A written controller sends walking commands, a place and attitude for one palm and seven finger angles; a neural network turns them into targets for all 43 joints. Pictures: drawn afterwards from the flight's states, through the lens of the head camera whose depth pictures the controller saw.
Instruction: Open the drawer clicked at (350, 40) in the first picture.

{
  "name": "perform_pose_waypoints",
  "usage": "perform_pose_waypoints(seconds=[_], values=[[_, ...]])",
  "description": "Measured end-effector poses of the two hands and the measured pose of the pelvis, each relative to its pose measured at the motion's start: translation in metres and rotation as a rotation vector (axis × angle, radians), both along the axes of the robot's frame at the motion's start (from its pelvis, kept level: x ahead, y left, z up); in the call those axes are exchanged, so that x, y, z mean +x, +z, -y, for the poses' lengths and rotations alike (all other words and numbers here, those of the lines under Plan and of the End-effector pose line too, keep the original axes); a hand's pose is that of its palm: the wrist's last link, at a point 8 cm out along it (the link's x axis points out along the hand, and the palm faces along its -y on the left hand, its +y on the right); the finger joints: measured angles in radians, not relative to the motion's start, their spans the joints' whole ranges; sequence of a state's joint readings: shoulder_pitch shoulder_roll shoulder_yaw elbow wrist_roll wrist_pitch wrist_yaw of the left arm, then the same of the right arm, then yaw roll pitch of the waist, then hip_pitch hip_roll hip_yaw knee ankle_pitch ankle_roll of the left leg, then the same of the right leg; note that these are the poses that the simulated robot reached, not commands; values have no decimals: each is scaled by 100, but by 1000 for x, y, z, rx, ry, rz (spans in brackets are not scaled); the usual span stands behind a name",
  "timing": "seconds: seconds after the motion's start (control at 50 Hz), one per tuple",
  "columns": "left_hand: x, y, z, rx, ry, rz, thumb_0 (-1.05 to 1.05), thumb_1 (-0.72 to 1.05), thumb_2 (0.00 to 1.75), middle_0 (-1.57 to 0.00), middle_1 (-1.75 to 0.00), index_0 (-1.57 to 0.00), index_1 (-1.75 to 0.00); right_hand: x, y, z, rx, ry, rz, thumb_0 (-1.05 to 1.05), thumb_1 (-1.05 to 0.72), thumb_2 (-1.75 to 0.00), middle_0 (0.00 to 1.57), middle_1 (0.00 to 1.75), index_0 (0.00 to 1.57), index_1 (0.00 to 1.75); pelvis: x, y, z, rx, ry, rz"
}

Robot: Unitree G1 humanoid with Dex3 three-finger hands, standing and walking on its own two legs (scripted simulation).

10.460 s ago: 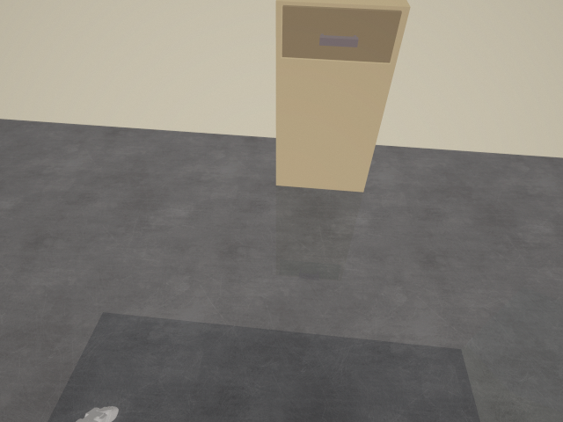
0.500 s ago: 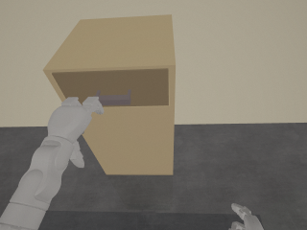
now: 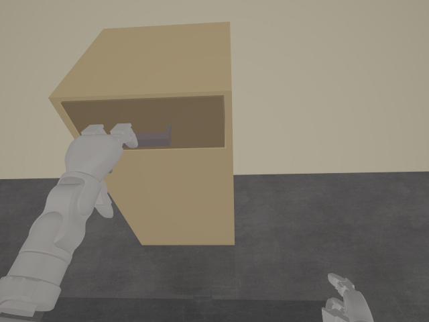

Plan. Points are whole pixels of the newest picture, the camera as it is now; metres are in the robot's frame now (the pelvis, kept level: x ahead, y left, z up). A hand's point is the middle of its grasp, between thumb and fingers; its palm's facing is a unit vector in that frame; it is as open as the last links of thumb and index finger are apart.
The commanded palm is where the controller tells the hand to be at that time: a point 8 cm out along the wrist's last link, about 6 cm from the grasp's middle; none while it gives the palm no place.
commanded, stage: move the hooked fingers above the handle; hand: left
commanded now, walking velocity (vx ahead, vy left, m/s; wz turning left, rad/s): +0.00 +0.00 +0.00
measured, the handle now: (146, 134) +0.56 +0.27 +0.01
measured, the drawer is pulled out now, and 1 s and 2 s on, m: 0.00 0.00 0.00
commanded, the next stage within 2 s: none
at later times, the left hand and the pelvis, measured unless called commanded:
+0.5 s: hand (123, 147) +0.43 +0.26 +0.09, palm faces +0.05 -0.02 -1.00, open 13.8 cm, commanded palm +0.40 +0.26 +0.15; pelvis +0.02 +0.02 -0.01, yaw -2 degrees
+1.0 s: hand (133, 135) +0.48 +0.26 +0.08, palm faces -0.01 +0.01 -1.00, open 13.8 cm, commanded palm +0.46 +0.26 +0.13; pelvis +0.02 +0.02 -0.01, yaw -1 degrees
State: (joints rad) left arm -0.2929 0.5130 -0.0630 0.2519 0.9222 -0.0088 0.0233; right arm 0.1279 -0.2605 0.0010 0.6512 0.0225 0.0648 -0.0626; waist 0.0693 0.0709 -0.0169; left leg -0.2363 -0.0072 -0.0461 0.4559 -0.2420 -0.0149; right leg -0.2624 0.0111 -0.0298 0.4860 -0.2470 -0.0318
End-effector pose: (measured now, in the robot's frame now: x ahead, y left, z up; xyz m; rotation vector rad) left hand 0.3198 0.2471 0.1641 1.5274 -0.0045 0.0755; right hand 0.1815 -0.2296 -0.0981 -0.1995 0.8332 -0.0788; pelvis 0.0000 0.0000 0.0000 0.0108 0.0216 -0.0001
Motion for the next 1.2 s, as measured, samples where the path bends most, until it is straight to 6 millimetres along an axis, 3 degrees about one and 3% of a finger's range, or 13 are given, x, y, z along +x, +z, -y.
perform_pose_waypoints(seconds=[0.14,0.32,0.56,0.84,1.0,1.2], values=[[26,-9,-11,17,41,-41,0,-49,30,-32,-120,-32,-120,-22,-12,8,-13,-44,-82,1,-90,-90,20,30,20,30,3,-1,-4,0,-5,-34],[51,-18,2,-2,-50,-29,0,-49,30,-32,-120,-32,-120,-47,-22,7,-21,-104,-163,1,-90,-90,20,30,20,30,11,-4,-16,-2,-16,-66],[91,-22,-12,28,29,-23,0,-49,30,-32,-120,-32,-120,-60,-27,-6,0,-138,-214,1,-90,-90,20,30,20,30,18,-6,-27,-6,-26,-109],[120,-33,-3,28,-24,-59,0,-49,30,-32,-120,-32,-120,-75,-29,0,-27,-168,-259,1,-90,-90,20,30,20,30,21,-10,-28,-10,-26,-144],[138,-33,-7,53,24,-58,0,-49,30,-32,-120,-32,-120,-103,-37,9,-31,-198,-334,0,-90,-90,20,30,20,30,18,-13,-24,-11,-23,-180],[163,-39,3,45,16,-94,0,-49,30,-32,-120,-32,-120,-148,-36,23,-63,-275,-421,0,-90,-90,20,30,20,30,16,-16,-18,-12,-32,-215]])
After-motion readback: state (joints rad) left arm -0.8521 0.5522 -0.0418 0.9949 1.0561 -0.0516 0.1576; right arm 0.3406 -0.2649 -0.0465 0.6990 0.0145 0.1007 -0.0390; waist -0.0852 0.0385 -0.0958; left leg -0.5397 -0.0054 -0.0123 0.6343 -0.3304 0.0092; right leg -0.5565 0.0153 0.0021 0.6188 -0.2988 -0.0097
